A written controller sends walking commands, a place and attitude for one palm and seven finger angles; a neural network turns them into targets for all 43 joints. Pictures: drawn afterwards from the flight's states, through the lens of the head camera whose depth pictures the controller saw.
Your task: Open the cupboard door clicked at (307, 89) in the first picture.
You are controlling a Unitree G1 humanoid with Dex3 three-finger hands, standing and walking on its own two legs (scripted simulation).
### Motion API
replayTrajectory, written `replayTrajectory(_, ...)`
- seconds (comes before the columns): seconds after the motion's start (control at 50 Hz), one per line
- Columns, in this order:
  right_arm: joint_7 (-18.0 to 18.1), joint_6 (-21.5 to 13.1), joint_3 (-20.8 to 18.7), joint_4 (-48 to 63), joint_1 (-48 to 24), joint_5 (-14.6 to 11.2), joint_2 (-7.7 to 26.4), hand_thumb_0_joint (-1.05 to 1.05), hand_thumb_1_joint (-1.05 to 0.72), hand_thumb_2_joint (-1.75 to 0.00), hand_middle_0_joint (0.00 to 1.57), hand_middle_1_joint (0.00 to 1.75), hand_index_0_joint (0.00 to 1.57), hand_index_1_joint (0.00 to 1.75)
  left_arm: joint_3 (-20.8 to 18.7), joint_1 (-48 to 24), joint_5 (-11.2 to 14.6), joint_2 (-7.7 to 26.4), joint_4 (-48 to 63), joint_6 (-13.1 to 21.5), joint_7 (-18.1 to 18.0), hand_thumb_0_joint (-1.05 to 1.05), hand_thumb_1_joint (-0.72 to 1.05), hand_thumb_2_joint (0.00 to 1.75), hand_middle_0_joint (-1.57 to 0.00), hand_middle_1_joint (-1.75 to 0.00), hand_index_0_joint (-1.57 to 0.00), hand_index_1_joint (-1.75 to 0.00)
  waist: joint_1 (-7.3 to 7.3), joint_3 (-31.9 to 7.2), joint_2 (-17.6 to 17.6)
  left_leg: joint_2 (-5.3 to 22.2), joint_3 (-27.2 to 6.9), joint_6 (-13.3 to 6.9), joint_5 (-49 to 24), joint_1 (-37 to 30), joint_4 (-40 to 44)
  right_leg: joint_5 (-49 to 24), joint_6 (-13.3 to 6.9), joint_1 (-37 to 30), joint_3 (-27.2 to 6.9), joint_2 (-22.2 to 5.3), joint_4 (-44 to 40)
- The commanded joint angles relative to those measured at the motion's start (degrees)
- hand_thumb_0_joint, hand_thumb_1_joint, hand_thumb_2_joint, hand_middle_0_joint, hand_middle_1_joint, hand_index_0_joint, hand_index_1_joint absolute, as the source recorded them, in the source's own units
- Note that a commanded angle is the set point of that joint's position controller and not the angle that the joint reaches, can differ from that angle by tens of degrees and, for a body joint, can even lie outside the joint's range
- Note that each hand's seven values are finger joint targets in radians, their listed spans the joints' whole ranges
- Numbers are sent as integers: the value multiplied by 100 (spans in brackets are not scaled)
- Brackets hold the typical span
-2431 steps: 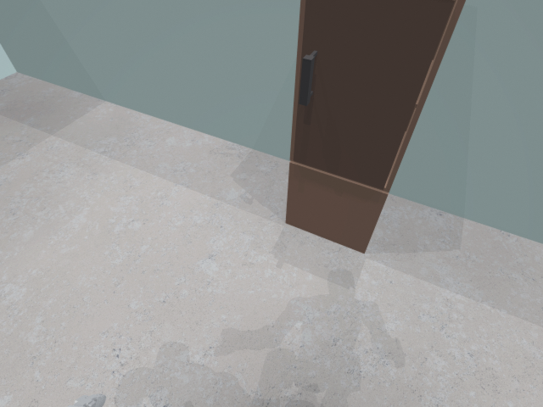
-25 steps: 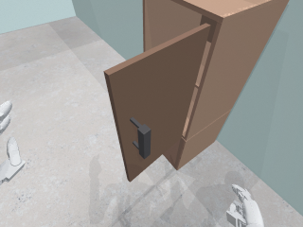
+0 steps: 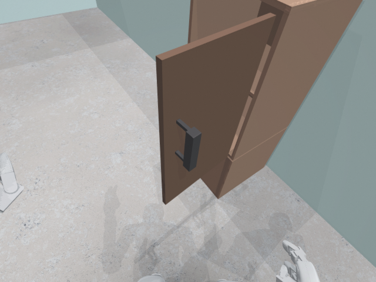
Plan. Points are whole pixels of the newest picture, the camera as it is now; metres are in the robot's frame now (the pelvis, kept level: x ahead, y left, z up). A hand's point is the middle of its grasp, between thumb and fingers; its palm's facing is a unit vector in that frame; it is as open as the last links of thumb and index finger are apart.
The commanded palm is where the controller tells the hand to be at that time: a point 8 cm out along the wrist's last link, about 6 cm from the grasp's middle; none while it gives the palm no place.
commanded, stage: step back with the hand held close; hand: left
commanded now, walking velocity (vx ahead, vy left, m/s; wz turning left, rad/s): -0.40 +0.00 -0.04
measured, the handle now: (185, 145) +0.43 +0.03 +0.02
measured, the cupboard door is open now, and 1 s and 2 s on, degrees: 96 96 96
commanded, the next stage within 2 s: stop stepping back and stand still in 0.50 s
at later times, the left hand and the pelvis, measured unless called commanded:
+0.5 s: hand out of the picture +0.12 +0.24 +0.17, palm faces +0.31 -0.81 -0.50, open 7.4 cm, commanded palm +0.05 +0.27 +0.19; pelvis -0.10 -0.02 +0.01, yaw -3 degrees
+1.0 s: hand out of the picture -0.06 +0.25 +0.18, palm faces +0.51 -0.77 -0.38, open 7.4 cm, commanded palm -0.12 +0.28 +0.19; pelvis -0.25 -0.02 +0.00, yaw +1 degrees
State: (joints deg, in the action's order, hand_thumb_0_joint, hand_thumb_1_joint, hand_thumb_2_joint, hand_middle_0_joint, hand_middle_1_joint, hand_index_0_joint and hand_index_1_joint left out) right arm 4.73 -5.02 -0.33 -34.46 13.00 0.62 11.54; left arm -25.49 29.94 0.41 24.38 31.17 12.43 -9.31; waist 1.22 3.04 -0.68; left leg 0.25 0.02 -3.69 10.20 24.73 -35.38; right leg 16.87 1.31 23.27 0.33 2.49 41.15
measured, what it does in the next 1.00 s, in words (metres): walks backwards: right foot, then left foot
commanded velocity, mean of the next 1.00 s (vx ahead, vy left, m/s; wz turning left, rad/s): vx -0.10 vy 0.01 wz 0.01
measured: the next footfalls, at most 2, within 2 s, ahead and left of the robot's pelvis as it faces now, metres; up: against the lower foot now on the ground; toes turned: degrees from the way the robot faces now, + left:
right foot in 0.18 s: -0.10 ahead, -0.12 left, +0.00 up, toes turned -1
left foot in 0.40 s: +0.01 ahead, +0.05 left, +0.00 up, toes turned -3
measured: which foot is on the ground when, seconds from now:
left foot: down 0.00-0.28, up 0.30-0.38, down 0.40-0.74, up 0.76-0.94, down 0.96-1.00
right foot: up 0.00-0.16, down 0.18-0.46, up 0.48-0.74, down 0.76-1.00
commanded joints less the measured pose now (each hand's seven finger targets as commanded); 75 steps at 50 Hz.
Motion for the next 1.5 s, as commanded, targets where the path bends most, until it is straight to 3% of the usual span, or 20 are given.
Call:
replayTrajectory(0.0, -18, -530, -319, 850, -651, 63, 769, 0, -90, -90, 20, 30, 20, 30, -823, 162, 67, 888, 1108, 400, -114, 0, 90, 90, -20, -30, -20, -30, -176, -850, -903, 1533, -1703, -506, 1179, 385, 2233, 812, -107, -1135, -199, 110, 734)
replayTrajectory(0.16, -153, -437, -271, 445, -722, 135, 829, 0, -90, -90, 20, 30, 20, 30, -583, -49, 218, 1089, 1287, 377, 61, 0, 90, 90, -20, -30, -20, -30, -212, -1748, -786, 1051, -714, -21, -2984, -2248, 1129, -1149, -170, -948, -216, -77, -2034)
replayTrajectory(0.24, -107, -204, -266, 838, -933, -151, 682, 0, -90, -90, 20, 30, 20, 30, -915, 84, 352, 1404, 1221, 353, 81, 0, 90, 90, -20, -30, -20, -30, -172, -2083, 866, 276, 293, 221, -1589, -2009, 217, -4693, 372, -1140, -422, -811, -1995)
replayTrajectory(0.34, 11, -1, -50, 985, -1085, -82, 549, 0, -90, -90, 20, 30, 20, 30, -932, 444, 265, 1375, 873, 196, 140, 0, 90, 90, -20, -30, -20, -30, -137, -879, 453, -36, -7, 374, 634, -40, -123, -5526, -404, -1448, -869, -1381, -1770)
replayTrajectory(0.4, 127, 13, -169, 869, -835, -130, 875, 0, -90, -90, 20, 30, 20, 30, -678, -80, 283, 1322, 1018, 261, 129, 0, 90, 90, -20, -30, -20, -30, -105, -1095, -464, 456, -264, 245, -3629, -1552, 1375, -4141, 117, -1287, -242, -335, -1347)
replayTrajectory(0.44, 8, -83, -260, 919, -720, -9, 841, 0, -90, -90, 20, 30, 20, 30, -574, 195, 371, 1301, 1134, 252, 151, 0, 90, 90, -20, -30, -20, -30, -172, -1874, -1457, 1410, -1286, -81, -4985, -2476, 1709, 706, -26, -605, -218, 128, -111)
replayTrajectory(0.54, -76, -444, -330, 783, -765, -16, 879, 0, -90, -90, 20, 30, 20, 30, -503, 387, 355, 1067, 1248, 0, 11, 0, 90, 90, -20, -30, -20, -30, -207, -1351, -717, 1584, -1226, -533, -910, -1047, 2444, 1070, -36, -679, -287, 78, 1338)
replayTrajectory(0.66, -21, -458, -251, 836, -822, 38, 816, 0, -90, -90, 20, 30, 20, 30, -739, 319, 287, 1255, 1449, -131, -154, 0, 90, 90, -20, -30, -20, -30, -187, -1055, -1851, 631, -375, 314, 2741, 487, 3143, 1400, -306, -2454, 827, 491, -779)
replayTrajectory(0.68, -27, -447, -220, 862, -809, 25, 702, 0, -90, -90, 20, 30, 20, 30, -656, 433, 303, 1206, 1486, -120, -128, 0, 90, 90, -20, -30, -20, -30, -172, -997, -1466, 238, -72, 525, 2398, 291, 2478, 1347, -397, -2412, 731, 315, -1904)
replayTrajectory(0.72, -52, -311, -245, 723, -713, 42, 661, 0, -90, -90, 20, 30, 20, 30, -888, 492, 297, 1567, 1660, -40, -93, 0, 90, 90, -20, -30, -20, -30, -134, -743, 970, -363, 4, 641, 933, -989, -1651, 2237, -1155, 601, -2087, -2014, -3800)
replayTrajectory(0.74, -85, -226, -230, 549, -635, 155, 773, 0, -90, -90, 20, 30, 20, 30, -1022, -8, 293, 1662, 1785, -15, -114, 0, 90, 90, -20, -30, -20, -30, -42, -477, 965, -135, -237, 638, 709, -165, -2803, 2006, -1393, 1026, -2159, -2564, -3774)
replayTrajectory(0.88, 230, -548, -151, 380, -523, -7, 704, 0, -90, -90, 20, 30, 20, 30, -175, -972, 11, 827, 162, 33, -118, 0, 90, 90, -20, -30, -20, -30, -49, -50, 293, 102, 414, 175, 1219, -1103, 741, 1742, -684, -14, -797, -1347, -2438)
replayTrajectory(0.98, 137, -690, -148, 459, -300, 20, 682, 0, -90, -90, 20, 30, 20, 30, -509, -734, 56, 1041, 888, 247, -123, 0, 90, 90, -20, -30, -20, -30, 90, -439, -1288, 1724, -2265, -690, 1153, -1417, 2282, 1209, -68, 344, 245, -239, 685)
replayTrajectory(1.1, -26, -732, -164, 545, -492, -16, 759, 0, -90, -90, 20, 30, 20, 30, -547, 52, 42, 917, 893, 170, -111, 0, 90, 90, -20, -30, -20, -30, -78, -422, -1187, 1095, -540, -223, 1876, 75, 1684, 455, -142, -1663, 634, -161, -944)
replayTrajectory(1.12, -17, -657, -174, 579, -537, 1, 747, 0, -90, -90, 20, 30, 20, 30, -591, 58, 17, 986, 740, 164, -108, 0, 90, 90, -20, -30, -20, -30, -104, -330, -850, 864, -283, -76, 2334, 656, 1249, 594, -281, -2080, 322, -284, -1288)
replayTrajectory(1.18, -41, -527, -318, 578, -470, -23, 707, 0, -90, -90, 20, 30, 20, 30, -638, -379, 79, 1063, 474, 202, -87, 0, 90, 90, -20, -30, -20, -30, -109, -163, 1214, 40, 21, 316, 1706, 1222, -2773, 2440, -1335, -1070, -3284, -2333, -3302)
replayTrajectory(1.28, 17, -491, -169, 492, -451, -22, 583, 0, -90, -90, 20, 30, 20, 30, -531, -464, 52, 963, 102, 398, -2, 0, 90, 90, -20, -30, -20, -30, -29, -218, 614, 335, 178, 338, 887, 86, -1699, 752, -965, -346, -1116, -1760, -2910)
replayTrajectory(1.4, 76, -654, -212, 600, -404, 26, 703, 0, -90, -90, 20, 30, 20, 30, -395, -437, 85, 865, 641, 378, -118, 0, 90, 90, -20, -30, -20, -30, -134, -436, 27, 256, 249, 117, 690, -1461, 1171, 959, -523, -604, -779, -1216, -2302)
replayTrajectory(1.42, -578, -527, -440, -774, 2, 95, 1582, 0, -90, -90, 20, 30, 20, 30, 1880, -464, -399, -481, -3802, -761, 768, 0, 90, 90, -20, -30, -20, -30, 292, -84, -663, 924, -746, -116, -1079, -1022, 392, -728, -325, 335, 109, -1204, -599)
replayTrajectory(1.48, -462, 150, -204, -327, -155, 149, 945, 0, -90, -90, 20, 30, 20, 30, 1979, -647, -254, -970, -4241, -1311, 912, 0, 90, 90, -20, -30, -20, -30, -137, -588, -342, 1317, -1341, -472, -697, 338, 1116, 723, -156, -772, 193, -472, 25)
